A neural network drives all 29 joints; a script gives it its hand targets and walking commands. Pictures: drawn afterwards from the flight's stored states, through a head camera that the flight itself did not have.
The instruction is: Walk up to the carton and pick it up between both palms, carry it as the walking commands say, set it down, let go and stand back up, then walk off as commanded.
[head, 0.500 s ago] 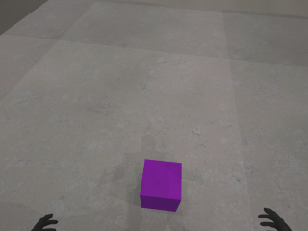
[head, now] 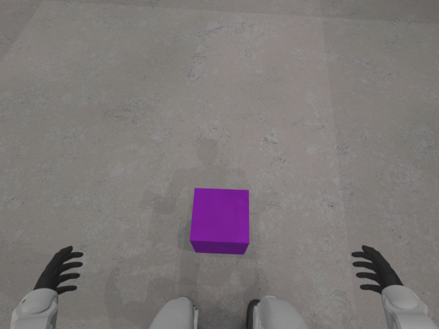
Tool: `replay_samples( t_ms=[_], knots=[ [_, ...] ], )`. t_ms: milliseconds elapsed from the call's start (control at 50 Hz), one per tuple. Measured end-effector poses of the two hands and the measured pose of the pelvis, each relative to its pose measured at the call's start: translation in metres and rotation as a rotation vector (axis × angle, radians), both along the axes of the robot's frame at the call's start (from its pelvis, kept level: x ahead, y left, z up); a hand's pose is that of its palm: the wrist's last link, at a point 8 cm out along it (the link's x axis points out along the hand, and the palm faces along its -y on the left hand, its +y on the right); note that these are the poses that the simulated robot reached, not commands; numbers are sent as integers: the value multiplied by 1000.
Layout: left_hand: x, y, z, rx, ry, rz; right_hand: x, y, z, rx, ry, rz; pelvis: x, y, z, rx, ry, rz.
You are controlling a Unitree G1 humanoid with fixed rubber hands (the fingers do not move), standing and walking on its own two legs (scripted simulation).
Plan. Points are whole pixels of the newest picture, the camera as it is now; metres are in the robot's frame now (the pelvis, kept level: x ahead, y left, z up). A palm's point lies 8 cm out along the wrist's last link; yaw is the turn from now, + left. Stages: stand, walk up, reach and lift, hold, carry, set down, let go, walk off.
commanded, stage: reach and lift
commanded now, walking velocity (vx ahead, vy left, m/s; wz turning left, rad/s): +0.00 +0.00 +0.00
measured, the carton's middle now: (220, 223) +0.44 +0.04 -0.64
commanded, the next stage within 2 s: none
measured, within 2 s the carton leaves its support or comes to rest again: neither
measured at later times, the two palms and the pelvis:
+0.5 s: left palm (96, 240) +0.25 +0.30 -0.13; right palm (344, 238) +0.29 -0.24 -0.13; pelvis -0.03 +0.01 -0.05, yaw +0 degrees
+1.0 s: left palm (139, 190) +0.39 +0.24 -0.19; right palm (312, 191) +0.41 -0.20 -0.19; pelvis -0.05 +0.01 -0.09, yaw +0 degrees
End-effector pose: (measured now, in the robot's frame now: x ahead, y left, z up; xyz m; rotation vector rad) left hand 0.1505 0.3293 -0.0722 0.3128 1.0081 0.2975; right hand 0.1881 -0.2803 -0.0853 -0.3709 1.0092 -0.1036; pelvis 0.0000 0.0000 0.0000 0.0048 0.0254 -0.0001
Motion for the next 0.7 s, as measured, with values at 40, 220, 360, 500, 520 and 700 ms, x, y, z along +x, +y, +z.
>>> replay_samples(
  t_ms=[40,220,360,500,520,700],
  knots=[
    [5,-3,-4,-10,-1,2,11,1,-3,0,-16,6,2,-3,-4,4,20,-6],
    [37,-13,-25,-53,-59,-9,58,24,-23,34,-93,0,8,-6,-22,6,140,8],
    [66,-17,-43,-83,-117,-19,79,41,-38,64,-137,-11,-7,2,-36,-6,244,13],
    [103,-33,-61,-130,-165,-44,97,44,-49,82,-168,-26,-33,14,-51,-4,314,9],
    [108,-36,-63,-135,-171,-45,101,44,-51,86,-171,-28,-37,15,-53,-4,321,8],
    [163,-56,-79,-169,-234,-41,147,53,-69,139,-227,-39,-60,23,-71,6,410,-2]
  ],
)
